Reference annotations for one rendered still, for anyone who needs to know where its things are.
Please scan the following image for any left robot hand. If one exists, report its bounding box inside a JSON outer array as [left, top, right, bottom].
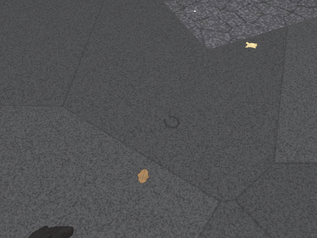
[[28, 225, 74, 238]]

